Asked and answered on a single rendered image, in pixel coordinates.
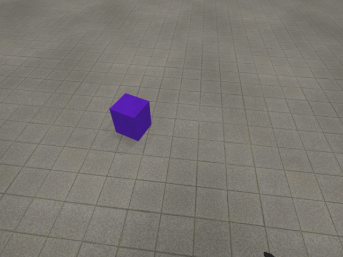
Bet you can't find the carton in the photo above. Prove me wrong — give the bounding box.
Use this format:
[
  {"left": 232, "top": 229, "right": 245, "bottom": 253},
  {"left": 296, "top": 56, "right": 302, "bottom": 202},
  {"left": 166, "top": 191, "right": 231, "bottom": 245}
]
[{"left": 109, "top": 93, "right": 151, "bottom": 141}]

